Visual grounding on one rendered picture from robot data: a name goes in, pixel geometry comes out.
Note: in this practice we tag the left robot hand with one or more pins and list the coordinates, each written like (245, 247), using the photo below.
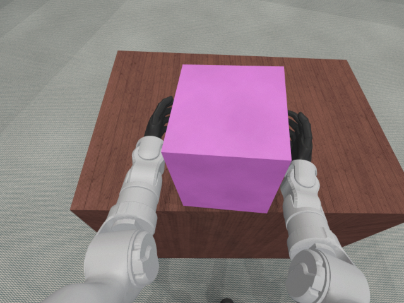
(158, 119)

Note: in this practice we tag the carton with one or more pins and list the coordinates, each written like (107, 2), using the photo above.
(227, 143)

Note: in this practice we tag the robot right upper arm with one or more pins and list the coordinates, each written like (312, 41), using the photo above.
(317, 277)

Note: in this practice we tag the robot left upper arm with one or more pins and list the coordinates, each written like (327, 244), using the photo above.
(117, 267)

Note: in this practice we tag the pedestal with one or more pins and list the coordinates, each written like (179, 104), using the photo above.
(361, 180)

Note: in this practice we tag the left robot forearm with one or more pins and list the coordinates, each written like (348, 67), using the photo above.
(140, 192)

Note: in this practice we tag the right robot hand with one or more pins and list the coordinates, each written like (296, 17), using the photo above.
(301, 137)

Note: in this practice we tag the right robot forearm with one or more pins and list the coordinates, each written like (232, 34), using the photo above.
(304, 217)

